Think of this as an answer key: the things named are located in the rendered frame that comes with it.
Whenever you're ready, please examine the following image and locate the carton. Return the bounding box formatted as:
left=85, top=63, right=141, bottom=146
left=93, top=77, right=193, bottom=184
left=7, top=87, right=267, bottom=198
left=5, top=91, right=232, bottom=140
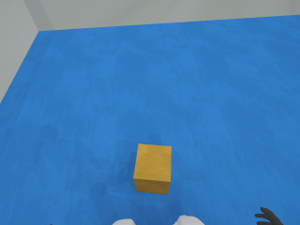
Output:
left=133, top=143, right=172, bottom=195

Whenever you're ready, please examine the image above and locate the right robot thigh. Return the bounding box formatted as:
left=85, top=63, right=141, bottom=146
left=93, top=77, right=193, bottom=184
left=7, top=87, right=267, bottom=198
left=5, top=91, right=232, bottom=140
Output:
left=173, top=216, right=204, bottom=225

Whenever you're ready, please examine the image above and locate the robot right hand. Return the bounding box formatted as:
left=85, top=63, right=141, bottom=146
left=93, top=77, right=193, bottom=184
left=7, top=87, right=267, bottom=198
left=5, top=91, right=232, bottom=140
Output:
left=254, top=207, right=283, bottom=225

